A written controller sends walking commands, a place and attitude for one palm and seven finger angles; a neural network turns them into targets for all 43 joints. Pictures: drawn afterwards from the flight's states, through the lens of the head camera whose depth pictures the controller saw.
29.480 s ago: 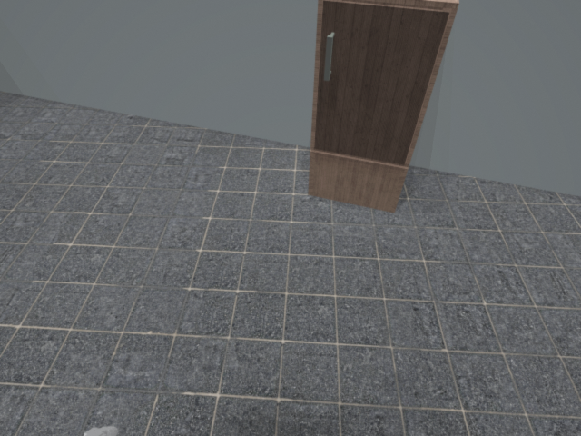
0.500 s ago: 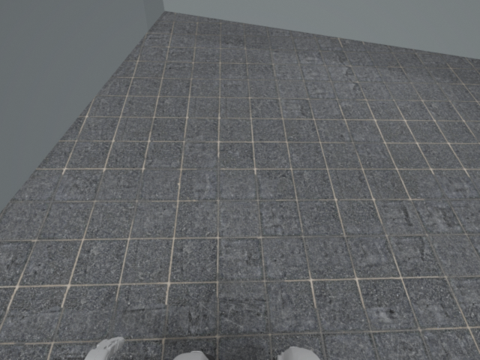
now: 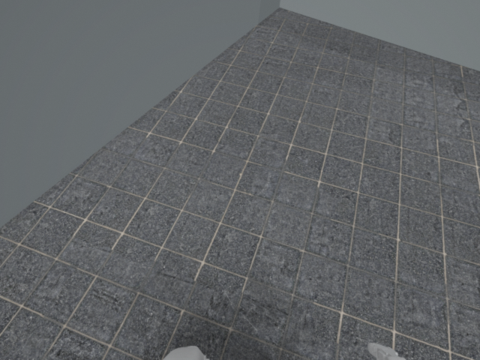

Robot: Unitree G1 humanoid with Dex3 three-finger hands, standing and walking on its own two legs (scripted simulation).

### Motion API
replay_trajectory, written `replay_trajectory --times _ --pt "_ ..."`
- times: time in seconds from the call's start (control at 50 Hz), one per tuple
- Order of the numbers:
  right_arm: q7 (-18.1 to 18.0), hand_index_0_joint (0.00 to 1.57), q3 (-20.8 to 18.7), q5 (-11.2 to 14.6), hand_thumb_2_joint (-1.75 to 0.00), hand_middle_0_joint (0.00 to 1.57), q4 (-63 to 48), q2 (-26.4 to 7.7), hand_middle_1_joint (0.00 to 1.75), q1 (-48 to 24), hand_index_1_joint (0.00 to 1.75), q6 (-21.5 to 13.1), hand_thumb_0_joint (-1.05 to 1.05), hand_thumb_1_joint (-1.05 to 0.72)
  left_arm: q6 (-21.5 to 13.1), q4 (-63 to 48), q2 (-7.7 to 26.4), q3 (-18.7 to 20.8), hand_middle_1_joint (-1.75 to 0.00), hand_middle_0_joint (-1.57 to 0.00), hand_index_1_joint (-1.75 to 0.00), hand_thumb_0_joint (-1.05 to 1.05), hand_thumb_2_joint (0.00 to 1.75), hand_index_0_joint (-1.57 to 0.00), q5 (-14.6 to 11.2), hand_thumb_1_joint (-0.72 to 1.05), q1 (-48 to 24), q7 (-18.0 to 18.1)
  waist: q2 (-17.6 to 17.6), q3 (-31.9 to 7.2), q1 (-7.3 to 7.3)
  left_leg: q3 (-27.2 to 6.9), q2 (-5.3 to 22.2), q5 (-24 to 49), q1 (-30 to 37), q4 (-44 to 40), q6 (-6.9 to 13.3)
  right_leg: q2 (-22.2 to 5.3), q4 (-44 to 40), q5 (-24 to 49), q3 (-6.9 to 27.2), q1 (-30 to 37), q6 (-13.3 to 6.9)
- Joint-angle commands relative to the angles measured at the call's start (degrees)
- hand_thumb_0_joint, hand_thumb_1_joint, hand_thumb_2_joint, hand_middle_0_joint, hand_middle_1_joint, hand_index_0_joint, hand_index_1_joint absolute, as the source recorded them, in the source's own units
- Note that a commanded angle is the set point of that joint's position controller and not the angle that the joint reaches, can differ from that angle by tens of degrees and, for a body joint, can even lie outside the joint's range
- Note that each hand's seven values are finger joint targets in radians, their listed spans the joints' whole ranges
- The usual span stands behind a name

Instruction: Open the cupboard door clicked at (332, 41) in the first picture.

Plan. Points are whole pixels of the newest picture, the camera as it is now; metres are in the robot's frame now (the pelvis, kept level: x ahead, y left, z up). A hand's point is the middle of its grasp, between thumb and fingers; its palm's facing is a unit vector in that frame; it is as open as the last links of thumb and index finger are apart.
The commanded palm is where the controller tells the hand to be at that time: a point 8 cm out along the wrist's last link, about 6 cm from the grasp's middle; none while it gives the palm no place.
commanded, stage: turn to face it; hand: left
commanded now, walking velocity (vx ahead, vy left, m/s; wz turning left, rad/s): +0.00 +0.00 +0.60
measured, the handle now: out of the picture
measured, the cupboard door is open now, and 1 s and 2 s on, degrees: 47 47 47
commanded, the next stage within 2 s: none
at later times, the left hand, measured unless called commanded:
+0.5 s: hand out of the picture +0.04 +0.18 -0.15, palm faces +0.30 -0.91 -0.28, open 7.4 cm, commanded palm none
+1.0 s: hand out of the picture +0.01 +0.20 -0.15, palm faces +0.57 -0.77 -0.28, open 7.4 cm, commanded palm none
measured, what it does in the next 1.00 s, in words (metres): steps on the spot, turning left: left foot, then right foot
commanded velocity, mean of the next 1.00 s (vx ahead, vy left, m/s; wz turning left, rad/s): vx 0.00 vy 0.00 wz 0.60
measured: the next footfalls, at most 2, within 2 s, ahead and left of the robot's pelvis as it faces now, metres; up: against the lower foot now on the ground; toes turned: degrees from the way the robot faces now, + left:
left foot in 0.04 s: +0.04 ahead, +0.13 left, +0.00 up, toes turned +6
right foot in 0.34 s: +0.08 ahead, -0.15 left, +0.00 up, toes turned +9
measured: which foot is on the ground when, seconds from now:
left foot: up 0.00-0.02, down 0.04-0.34, up 0.36-0.66, down 0.68-1.00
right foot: down 0.00-0.04, up 0.06-0.32, down 0.34-0.68, up 0.70-1.00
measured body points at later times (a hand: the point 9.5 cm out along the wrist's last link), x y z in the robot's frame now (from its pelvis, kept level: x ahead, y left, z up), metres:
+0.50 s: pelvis +0.02 -0.04 +0.00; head +0.07 -0.05 +0.45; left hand +0.03 +0.22 -0.13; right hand +0.18 -0.27 -0.15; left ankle -0.04 +0.08 -0.65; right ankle +0.04 -0.16 -0.73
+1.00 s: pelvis +0.03 -0.05 +0.00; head +0.08 -0.02 +0.45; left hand -0.02 +0.24 -0.13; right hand +0.24 -0.22 -0.15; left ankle -0.02 +0.07 -0.73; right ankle +0.10 -0.17 -0.71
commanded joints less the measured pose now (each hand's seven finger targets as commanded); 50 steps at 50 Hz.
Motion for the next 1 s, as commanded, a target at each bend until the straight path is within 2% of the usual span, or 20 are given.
replay_trajectory --times 0.0,0.02,0.04,0.12,0.22,0.28,0.3,0.32,0.34,0.36,0.4,0.44,0.54,0.62,0.64,0.66,0.68,0.8,0.92,0.98 --pt "-0.4 0.2 -3.3 -0.9 -0.9 0.2 -3.2 -12.5 0.3 8.7 0.3 -2.9 0.0 -0.9 -0.6 -5.4 9.6 3.1 -0.3 -0.2 -0.3 0.0 0.9 -0.2 -0.7 0.9 -1.0 0.1 12.5 -15.9 -5.5 -18.7 15.3 32.9 25.4 -15.5 8.6 -2.6 20.5 8.4 1.9 -14.3 3.1" --pt "-0.8 0.2 -4.1 -0.7 -0.9 0.2 -2.1 -16.7 0.3 12.8 0.3 -2.5 0.0 -0.9 -0.1 -8.0 7.4 1.9 -0.3 -0.2 -0.3 0.0 0.9 -0.2 -0.5 0.9 -4.4 0.2 20.4 -15.0 -7.48 -29.4 25.4 50.1 25.3 -16.4 17.0 1.8 30.1 -17.7 6.5 -23.1 4.4" --pt "-1.3 0.2 -3.9 -0.6 -0.9 0.2 -1.5 -15.6 0.3 13.3 0.3 -2.6 0.0 -0.9 0.8 -8.6 8.7 2.2 -0.3 -0.2 -0.3 0.0 0.9 -0.2 -0.1 0.9 -7.3 0.7 13.4 -13.8 -7.59 -27.3 24.3 40.7 20.8 -16.6 17.5 1.5 33.2 -15.9 11.4 -23.8 4.0" --pt "-2.2 0.2 -2.6 -1.1 -0.9 0.2 -4.9 -11.5 0.3 1.5 0.3 -3.0 0.0 -0.9 1.7 -4.9 7.5 2.8 -0.3 -0.2 -0.3 0.0 0.9 -0.2 -0.1 0.9 -4.8 -0.3 13.1 -6.7 -1.49 -18.8 13.7 20.9 5.6 -20.0 11.4 2.7 29.7 -4.6 12.7 -18.2 4.0" --pt "-1.8 0.2 -3.2 -1.2 -0.9 0.2 -5.1 -12.0 0.3 1.4 0.3 -2.6 0.0 -0.9 1.2 -5.5 6.4 2.5 -0.3 -0.2 -0.3 0.0 0.9 -0.2 -0.3 0.9 -4.0 -0.5 12.2 -8.5 -1.44 -20.0 11.1 17.5 4.0 -18.5 10.7 6.7 13.6 -3.3 10.2 -9.6 3.6" --pt "-1.8 0.2 -3.4 -0.7 -0.9 0.2 -6.1 -11.3 0.3 -0.8 0.3 -2.2 0.0 -0.9 0.3 -4.9 7.2 2.9 -0.3 -0.2 -0.3 0.0 0.9 -0.2 -0.4 0.9 1.2 -0.2 10.6 -9.5 1.38 -20.6 8.6 15.9 -2.3 -13.0 8.6 8.0 -2.0 5.1 9.2 2.5 3.1" --pt "-1.5 0.2 -3.2 -0.2 -0.9 0.2 -6.7 -9.1 0.3 -1.0 0.3 -2.1 0.0 -0.9 -0.4 -4.9 10.2 3.5 -0.3 -0.2 -0.3 0.0 0.9 -0.2 0.0 0.9 3.5 0.1 3.5 -10.3 2.68 -17.3 4.2 9.6 -7.5 -6.6 5.5 2.6 -11.5 5.5 14.6 8.8 1.8" --pt "-1.2 0.2 -2.5 0.1 -0.9 0.2 -7.9 -4.6 0.3 -0.3 0.3 -2.3 0.0 -0.9 -0.9 -4.9 15.7 4.6 -0.3 -0.2 -0.3 0.0 0.9 -0.2 0.9 0.9 4.4 0.7 -14.7 -10.4 3.16 -7.0 -4.5 -6.8 -17.4 8.6 0.5 -14.3 -18.2 8.3 33.1 13.3 -4.3" --pt "-0.9 0.2 -2.6 -0.4 -0.9 0.2 -8.6 -6.1 0.3 -1.6 0.3 -2.3 0.0 -0.9 -0.6 -5.7 16.5 3.8 -0.3 -0.2 -0.3 0.0 0.9 -0.2 0.4 0.9 3.1 0.8 -13.0 -9.5 3.38 -8.0 -2.8 -13.5 -15.5 22.4 0.8 -20.3 -18.3 12.8 34.1 6.0 -9.3" --pt "-1.0 0.2 -2.9 -0.5 -0.9 0.2 -7.5 -6.2 0.3 -1.7 0.3 -1.8 0.0 -0.9 -0.9 -5.9 13.7 3.5 -0.3 -0.2 -0.3 0.0 0.9 -0.2 0.2 0.9 0.8 1.2 -14.1 -8.7 1.6 -9.8 -1.0 -10.8 -16.2 29.7 0.7 -17.5 -17.0 16.2 33.2 3.8 -9.7" --pt "-0.3 0.2 -2.5 -0.3 -0.9 0.2 -5.5 -5.3 0.3 0.1 0.3 -1.2 0.0 -0.9 -0.7 -6.9 10.1 2.4 -0.3 -0.2 -0.3 0.0 0.9 -0.2 0.1 0.9 -4.2 1.3 -10.5 -7.3 -1.14 -7.8 1.1 -4.1 -14.9 32.3 -0.5 -11.4 -13.4 25.6 20.0 3.1 -7.7" --pt "0.0 0.2 -1.7 -0.2 -0.9 0.2 -4.7 -3.9 0.3 -0.1 0.3 -1.1 0.0 -0.9 -1.0 -6.9 9.5 2.2 -0.3 -0.2 -0.3 0.0 0.9 -0.2 0.2 0.9 -3.8 1.3 -9.8 -7.3 -1.06 -4.8 1.1 -3.2 -12.7 25.0 -1.3 -9.4 -11.7 33.5 13.4 5.1 -6.6" --pt "0.4 0.2 -0.7 0.2 -0.9 0.2 -5.2 -1.8 0.3 -3.2 0.3 -1.6 0.0 -0.9 -0.9 -4.9 12.5 3.4 -0.3 -0.2 -0.3 0.0 0.9 -0.2 0.5 0.9 0.6 1.2 -8.8 -8.1 1.76 0.3 -0.1 -3.6 -6.7 6.9 -0.9 -11.3 -8.4 39.2 9.9 9.5 -6.8" --pt "0.1 0.2 -1.2 -0.1 -0.9 0.2 -4.2 -4.1 0.3 2.4 0.3 -2.3 0.0 -0.9 -0.5 -4.4 12.9 4.0 -0.3 -0.2 -0.3 0.0 0.9 -0.2 -0.1 0.9 -0.7 0.6 -6.0 -10.0 -1.36 1.2 -0.8 7.5 6.4 -10.4 0.7 -10.8 0.4 33.4 5.6 3.8 -2.7" --pt "0.0 0.2 -2.2 -0.4 -0.9 0.2 -3.4 -7.7 0.3 6.8 0.3 -2.8 0.0 -0.9 -0.3 -5.3 11.6 3.8 -0.3 -0.2 -0.3 0.0 0.9 -0.2 -0.5 0.9 -1.2 0.3 2.1 -13.2 -3.84 -5.2 4.8 19.5 17.1 -14.5 3.4 -8.5 9.8 24.6 2.9 -4.6 0.5" --pt "-0.5 0.2 -4.0 -1.0 -0.9 0.2 -2.8 -14.7 0.3 11.8 0.3 -3.1 0.0 -0.9 0.0 -7.8 7.2 2.7 -0.3 -0.2 -0.3 0.0 0.9 -0.2 -0.8 0.9 -2.8 -0.2 20.9 -14.4 -6.55 -28.9 21.9 42.5 24.7 -16.4 13.0 0.7 23.9 -12.9 1.9 -21.4 5.2" --pt "-0.9 0.2 -4.1 -0.8 -0.9 0.2 -1.4 -16.5 0.3 15.4 0.3 -2.6 0.0 -0.9 0.6 -9.8 7.8 2.1 -0.3 -0.2 -0.3 0.0 0.9 -0.2 -0.1 0.9 -6.9 0.3 15.9 -14.2 -7.94 -30.2 26.2 42.9 21.7 -16.6 18.0 1.7 30.8 -18.8 9.2 -23.2 4.1" --pt "-2.5 0.2 -2.3 -1.0 -0.9 0.2 -4.0 -10.3 0.3 5.1 0.3 -3.6 0.0 -0.9 1.3 -5.6 6.6 2.6 -0.3 -0.2 -0.3 0.0 0.9 -0.2 -0.4 0.9 -6.4 -0.4 10.7 -8.7 -1.93 -18.1 12.9 29.7 9.6 -18.7 11.3 3.1 29.2 -3.4 12.9 -18.5 4.3" --pt "-2.0 0.2 -3.2 -1.2 -0.9 0.2 -4.1 -11.2 0.3 4.4 0.3 -2.8 0.0 -0.9 1.1 -6.6 5.9 2.3 -0.3 -0.2 -0.3 0.0 0.9 -0.2 -0.6 0.9 -6.2 -0.2 12.4 -9.7 -1.98 -22.1 11.5 24.3 6.6 -17.8 11.3 7.1 11.5 -3.7 10.9 -9.1 3.5" --pt "-1.9 0.2 -3.5 -0.6 -0.9 0.2 -5.2 -10.4 0.3 1.8 0.3 -2.3 0.0 -0.9 0.3 -5.4 7.1 2.8 -0.3 -0.2 -0.3 0.0 0.9 -0.2 -0.8 0.9 -0.8 0.1 10.1 -10.5 0.99 -22.2 8.1 20.3 -0.9 -12.4 8.3 7.9 -5.6 6.0 10.2 4.4 2.8"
